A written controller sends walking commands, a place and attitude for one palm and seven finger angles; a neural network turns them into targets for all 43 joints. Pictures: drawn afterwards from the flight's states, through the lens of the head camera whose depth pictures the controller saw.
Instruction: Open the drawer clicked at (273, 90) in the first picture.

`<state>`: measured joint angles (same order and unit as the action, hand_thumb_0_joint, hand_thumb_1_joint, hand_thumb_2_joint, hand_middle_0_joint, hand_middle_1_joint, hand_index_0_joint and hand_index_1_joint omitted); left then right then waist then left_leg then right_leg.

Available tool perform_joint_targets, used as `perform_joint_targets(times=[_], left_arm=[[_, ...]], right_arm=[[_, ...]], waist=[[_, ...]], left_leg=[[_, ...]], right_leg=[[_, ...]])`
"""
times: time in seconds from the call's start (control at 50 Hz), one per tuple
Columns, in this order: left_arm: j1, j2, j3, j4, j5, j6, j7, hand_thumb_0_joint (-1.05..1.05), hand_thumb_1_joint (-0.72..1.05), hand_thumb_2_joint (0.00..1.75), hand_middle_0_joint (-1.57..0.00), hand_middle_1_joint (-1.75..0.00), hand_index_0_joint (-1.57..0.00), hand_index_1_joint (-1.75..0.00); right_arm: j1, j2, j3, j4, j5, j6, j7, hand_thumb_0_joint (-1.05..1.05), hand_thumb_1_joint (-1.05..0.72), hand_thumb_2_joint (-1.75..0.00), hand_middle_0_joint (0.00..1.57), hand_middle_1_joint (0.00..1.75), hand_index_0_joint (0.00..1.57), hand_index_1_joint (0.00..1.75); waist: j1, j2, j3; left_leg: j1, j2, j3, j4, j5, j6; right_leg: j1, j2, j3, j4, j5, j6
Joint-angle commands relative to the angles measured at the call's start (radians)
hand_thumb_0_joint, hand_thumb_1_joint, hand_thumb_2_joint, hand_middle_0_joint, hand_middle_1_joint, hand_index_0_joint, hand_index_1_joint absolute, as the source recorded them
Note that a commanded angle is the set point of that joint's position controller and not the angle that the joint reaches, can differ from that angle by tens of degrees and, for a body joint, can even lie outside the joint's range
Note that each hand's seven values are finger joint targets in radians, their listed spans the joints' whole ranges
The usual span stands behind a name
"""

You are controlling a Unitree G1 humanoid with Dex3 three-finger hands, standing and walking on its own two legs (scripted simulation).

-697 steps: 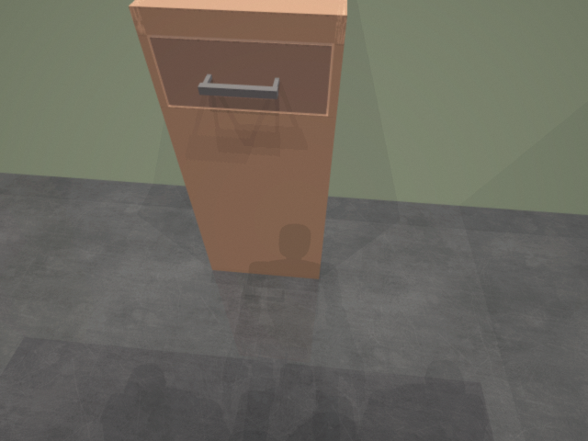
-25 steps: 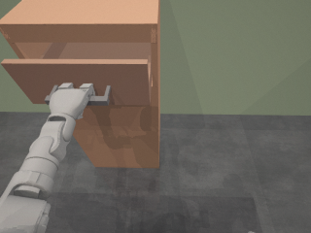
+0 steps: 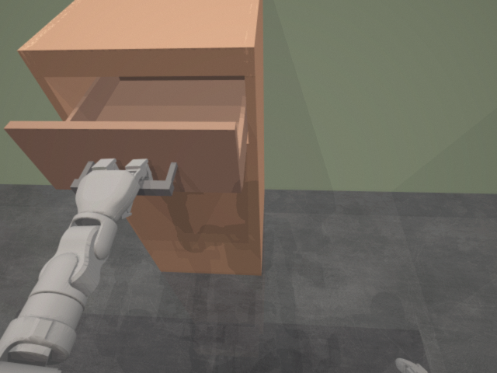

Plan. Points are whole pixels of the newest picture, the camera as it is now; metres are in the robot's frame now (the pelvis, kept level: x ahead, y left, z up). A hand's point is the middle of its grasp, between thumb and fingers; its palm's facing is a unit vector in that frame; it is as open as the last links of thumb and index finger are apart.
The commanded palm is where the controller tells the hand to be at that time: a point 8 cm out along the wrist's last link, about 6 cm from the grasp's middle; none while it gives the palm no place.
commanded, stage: pull the drawer open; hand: left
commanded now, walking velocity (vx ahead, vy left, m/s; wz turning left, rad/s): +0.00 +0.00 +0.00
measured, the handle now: (126, 177) +0.42 +0.24 +0.09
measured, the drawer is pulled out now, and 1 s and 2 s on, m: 0.15 0.26 0.30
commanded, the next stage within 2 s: open the thumb to release the handle in 1.48 s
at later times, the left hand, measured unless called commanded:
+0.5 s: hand (111, 240) +0.31 +0.24 +0.06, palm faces +0.01 -0.07 -1.00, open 5.2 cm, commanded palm +0.27 +0.25 +0.12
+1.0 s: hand (101, 266) +0.26 +0.24 +0.06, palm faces +0.00 -0.08 -1.00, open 5.2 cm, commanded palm +0.22 +0.25 +0.12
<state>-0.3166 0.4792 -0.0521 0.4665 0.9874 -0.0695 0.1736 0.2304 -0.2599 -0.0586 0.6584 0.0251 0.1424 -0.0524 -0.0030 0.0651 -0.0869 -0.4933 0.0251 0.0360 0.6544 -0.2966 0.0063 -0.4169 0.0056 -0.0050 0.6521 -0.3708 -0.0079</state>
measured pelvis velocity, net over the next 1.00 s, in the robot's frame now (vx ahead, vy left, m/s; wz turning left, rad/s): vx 0.00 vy -0.01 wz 0.00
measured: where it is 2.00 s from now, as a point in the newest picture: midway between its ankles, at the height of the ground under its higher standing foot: outside the picture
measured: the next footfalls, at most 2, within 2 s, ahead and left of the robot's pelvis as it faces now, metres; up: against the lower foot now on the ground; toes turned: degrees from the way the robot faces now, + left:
none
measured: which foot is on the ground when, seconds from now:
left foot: down 0.00-1.00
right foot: down 0.00-1.00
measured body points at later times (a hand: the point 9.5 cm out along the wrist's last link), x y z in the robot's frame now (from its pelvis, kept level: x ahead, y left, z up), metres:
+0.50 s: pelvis +0.00 +0.00 +0.00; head +0.03 -0.03 +0.45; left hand +0.30 +0.24 +0.11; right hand +0.19 -0.24 -0.11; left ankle +0.02 +0.12 -0.72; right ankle -0.03 -0.12 -0.72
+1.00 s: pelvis +0.00 -0.01 +0.00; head +0.02 -0.04 +0.45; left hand +0.26 +0.24 +0.11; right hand +0.20 -0.23 -0.10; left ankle +0.02 +0.12 -0.72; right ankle -0.03 -0.12 -0.72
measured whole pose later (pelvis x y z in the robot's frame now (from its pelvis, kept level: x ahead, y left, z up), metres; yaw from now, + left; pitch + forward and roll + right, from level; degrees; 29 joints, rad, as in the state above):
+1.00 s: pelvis +0.00 -0.01 +0.00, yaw +0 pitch +4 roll +0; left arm 0.16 0.47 0.00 -0.01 0.94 -0.05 0.15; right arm 0.11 -0.24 -0.01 0.63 -0.01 0.10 -0.05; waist 0.05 0.07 -0.05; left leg -0.40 0.02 0.04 0.62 -0.29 -0.01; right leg -0.33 0.00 0.00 0.64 -0.38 -0.02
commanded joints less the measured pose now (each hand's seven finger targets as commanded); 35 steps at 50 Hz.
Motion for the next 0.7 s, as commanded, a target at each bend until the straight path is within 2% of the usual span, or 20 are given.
perform_joint_targets(times=[0.0, 0.02, 0.06, 0.08, 0.12, 0.18, 0.22, 0.28, 0.32, 0.34, 0.38, 0.4, 0.44, 0.48, 0.5, 0.52, 0.56, 0.6, 0.64, 0.68], left_arm=[[-0.256, 0.235, 0.131, -0.220, -0.016, 0.017, 0.042, 0.00, 0.90, 0.90, -0.40, -1.35, -0.40, -1.35], [-0.238, 0.231, 0.133, -0.237, -0.020, 0.018, 0.040, 0.00, 0.90, 0.90, -0.40, -1.35, -0.40, -1.35], [-0.187, 0.248, 0.155, -0.275, -0.025, 0.019, 0.038, 0.00, 0.90, 0.90, -0.40, -1.35, -0.40, -1.35], [-0.167, 0.252, 0.163, -0.267, -0.029, 0.023, 0.036, 0.00, 0.90, 0.90, -0.40, -1.35, -0.40, -1.35], [-0.141, 0.237, 0.156, -0.290, -0.030, 0.023, 0.031, 0.00, 0.90, 0.90, -0.40, -1.35, -0.40, -1.35], [-0.090, 0.258, 0.182, -0.315, -0.033, 0.027, 0.030, 0.00, 0.90, 0.90, -0.40, -1.35, -0.40, -1.35], [-0.050, 0.240, 0.172, -0.346, -0.034, 0.029, 0.028, 0.00, 0.90, 0.90, -0.40, -1.35, -0.40, -1.35], [-0.046, 0.245, 0.177, -0.356, -0.037, 0.032, 0.025, 0.00, 0.90, 0.90, -0.40, -1.35, -0.40, -1.35], [-0.007, 0.236, 0.174, -0.419, -0.037, 0.029, 0.027, 0.00, 0.90, 0.90, -0.40, -1.35, -0.40, -1.35], [0.035, 0.270, 0.217, -0.429, -0.039, 0.028, 0.029, 0.00, 0.90, 0.90, -0.40, -1.35, -0.40, -1.35], [0.067, 0.216, 0.175, -0.474, -0.046, 0.031, 0.030, 0.00, 0.90, 0.90, -0.40, -1.35, -0.40, -1.35], [0.098, 0.214, 0.180, -0.498, -0.046, 0.030, 0.032, 0.00, 0.90, 0.90, -0.40, -1.35, -0.40, -1.35], [0.141, 0.204, 0.180, -0.517, -0.050, 0.034, 0.035, 0.00, 0.90, 0.90, -0.40, -1.35, -0.40, -1.35], [0.145, 0.193, 0.167, -0.539, -0.047, 0.037, 0.040, 0.00, 0.90, 0.90, -0.40, -1.35, -0.40, -1.35], [0.152, 0.208, 0.183, -0.550, -0.043, 0.037, 0.044, 0.00, 0.90, 0.90, -0.40, -1.35, -0.40, -1.35], [0.167, 0.198, 0.176, -0.545, -0.040, 0.040, 0.045, 0.00, 0.90, 0.90, -0.40, -1.35, -0.40, -1.35], [0.145, 0.211, 0.181, -0.550, -0.039, 0.042, 0.048, 0.00, 0.90, 0.90, -0.40, -1.35, -0.40, -1.35], [0.112, 0.179, 0.143, -0.552, -0.036, 0.045, 0.050, 0.00, 0.90, 0.90, -0.40, -1.35, -0.40, -1.35], [0.116, 0.202, 0.162, -0.543, -0.037, 0.046, 0.049, 0.00, 0.90, 0.90, -0.40, -1.35, -0.40, -1.35], [0.115, 0.173, 0.129, -0.550, -0.036, 0.050, 0.045, 0.00, 0.90, 0.90, -0.40, -1.35, -0.40, -1.35]], right_arm=[[-0.078, -0.119, -0.033, -0.130, -0.002, -0.045, -0.012, 0.00, -0.90, -0.90, 0.20, 0.30, 0.20, 0.30], [-0.081, -0.118, -0.033, -0.132, -0.002, -0.047, -0.012, 0.00, -0.90, -0.90, 0.20, 0.30, 0.20, 0.30], [-0.096, -0.116, -0.033, -0.137, -0.004, -0.051, -0.012, 0.00, -0.90, -0.90, 0.20, 0.30, 0.20, 0.30], [-0.102, -0.116, -0.029, -0.137, -0.003, -0.051, -0.014, 0.00, -0.90, -0.90, 0.20, 0.30, 0.20, 0.30], [-0.117, -0.113, -0.026, -0.140, -0.003, -0.053, -0.013, 0.00, -0.90, -0.90, 0.20, 0.30, 0.20, 0.30], [-0.132, -0.112, -0.022, -0.144, -0.004, -0.057, -0.014, 0.00, -0.90, -0.90, 0.20, 0.30, 0.20, 0.30], [-0.146, -0.106, -0.019, -0.151, -0.006, -0.062, -0.015, 0.00, -0.90, -0.90, 0.20, 0.30, 0.20, 0.30], [-0.158, -0.106, -0.013, -0.145, -0.006, -0.063, -0.017, 0.00, -0.90, -0.90, 0.20, 0.30, 0.20, 0.30], [-0.168, -0.101, -0.014, -0.154, -0.011, -0.070, -0.015, 0.00, -0.90, -0.90, 0.20, 0.30, 0.20, 0.30], [-0.172, -0.104, -0.016, -0.153, -0.012, -0.068, -0.014, 0.00, -0.90, -0.90, 0.20, 0.30, 0.20, 0.30], [-0.185, -0.097, -0.012, -0.161, -0.012, -0.072, -0.010, 0.00, -0.90, -0.90, 0.20, 0.30, 0.20, 0.30], [-0.192, -0.096, -0.013, -0.164, -0.015, -0.074, -0.008, 0.00, -0.90, -0.90, 0.20, 0.30, 0.20, 0.30], [-0.201, -0.097, -0.011, -0.167, -0.018, -0.076, -0.004, 0.00, -0.90, -0.90, 0.20, 0.30, 0.20, 0.30], [-0.207, -0.093, -0.007, -0.166, -0.019, -0.079, -0.003, 0.00, -0.90, -0.90, 0.20, 0.30, 0.20, 0.30], [-0.210, -0.095, -0.007, -0.167, -0.020, -0.081, -0.003, 0.00, -0.90, -0.90, 0.20, 0.30, 0.20, 0.30], [-0.213, -0.092, -0.006, -0.167, -0.022, -0.080, -0.004, 0.00, -0.90, -0.90, 0.20, 0.30, 0.20, 0.30], [-0.217, -0.093, -0.001, -0.162, -0.020, -0.081, -0.007, 0.00, -0.90, -0.90, 0.20, 0.30, 0.20, 0.30], [-0.216, -0.088, -0.001, -0.156, -0.021, -0.083, -0.008, 0.00, -0.90, -0.90, 0.20, 0.30, 0.20, 0.30], [-0.219, -0.091, 0.000, -0.149, -0.021, -0.083, -0.011, 0.00, -0.90, -0.90, 0.20, 0.30, 0.20, 0.30], [-0.220, -0.084, 0.002, -0.150, -0.022, -0.084, -0.012, 0.00, -0.90, -0.90, 0.20, 0.30, 0.20, 0.30]], waist=[[0.022, -0.051, -0.264], [0.026, -0.061, -0.276], [0.039, -0.044, -0.294], [0.038, -0.057, -0.263], [0.041, -0.053, -0.243], [0.052, -0.058, -0.240], [0.057, -0.052, -0.243], [0.051, -0.058, -0.210], [0.064, -0.027, -0.248], [0.074, -0.030, -0.263], [0.068, -0.033, -0.239], [0.075, -0.021, -0.251], [0.072, -0.044, -0.230], [0.068, -0.040, -0.218], [0.069, -0.048, -0.209], [0.072, -0.056, -0.208], [0.065, -0.053, -0.196], [0.053, -0.043, -0.186], [0.056, -0.044, -0.180], [0.056, -0.037, -0.189]], left_leg=[[0.215, -0.050, 0.006, -0.055, 0.279, 0.040], [0.221, -0.050, 0.005, -0.055, 0.292, 0.040], [0.235, -0.051, 0.009, -0.055, 0.313, 0.039], [0.223, -0.052, 0.006, -0.059, 0.305, 0.038], [0.224, -0.051, 0.007, -0.062, 0.307, 0.037], [0.224, -0.052, 0.009, -0.067, 0.300, 0.035], [0.231, -0.052, 0.009, -0.068, 0.307, 0.034], [0.224, -0.052, 0.011, -0.071, 0.287, 0.033], [0.251, -0.052, 0.011, -0.068, 0.327, 0.032], [0.254, -0.050, 0.008, -0.069, 0.348, 0.029], [0.255, -0.050, 0.007, -0.066, 0.354, 0.028], [0.265, -0.048, 0.007, -0.067, 0.364, 0.027], [0.259, -0.046, 0.004, -0.070, 0.360, 0.025], [0.261, -0.046, 0.002, -0.072, 0.332, 0.026], [0.256, -0.046, 0.000, -0.071, 0.324, 0.025], [0.255, -0.049, 0.002, -0.071, 0.314, 0.025], [0.248, -0.049, -0.001, -0.073, 0.290, 0.025], [0.257, -0.050, 0.000, -0.074, 0.257, 0.025], [0.257, -0.051, -0.003, -0.077, 0.247, 0.023], [0.263, -0.053, -0.005, -0.076, 0.244, 0.024]], right_leg=[[0.068, 0.041, -0.013, -0.090, 0.342, -0.020], [0.079, 0.041, -0.012, -0.089, 0.357, -0.020], [0.101, 0.037, -0.008, -0.089, 0.380, -0.019], [0.097, 0.039, -0.012, -0.090, 0.378, -0.019], [0.089, 0.040, -0.014, -0.091, 0.374, -0.018], [0.104, 0.038, -0.011, -0.095, 0.375, -0.017], [0.108, 0.037, -0.013, -0.094, 0.379, -0.016], [0.099, 0.036, -0.010, -0.102, 0.370, -0.014], [0.118, 0.034, -0.008, -0.095, 0.403, -0.016], [0.137, 0.036, -0.006, -0.093, 0.409, -0.019], [0.122, 0.034, -0.012, -0.090, 0.422, -0.016], [0.123, 0.035, -0.013, -0.087, 0.423, -0.016], [0.124, 0.033, -0.014, -0.093, 0.415, -0.015], [0.106, 0.033, -0.017, -0.092, 0.390, -0.014], [0.100, 0.034, -0.017, -0.092, 0.380, -0.014], [0.102, 0.033, -0.017, -0.093, 0.374, -0.014], [0.093, 0.030, -0.014, -0.098, 0.352, -0.013], [0.069, 0.031, -0.018, -0.105, 0.318, -0.012], [0.076, 0.033, -0.013, -0.112, 0.303, -0.014], [0.073, 0.031, -0.018, -0.107, 0.300, -0.014]])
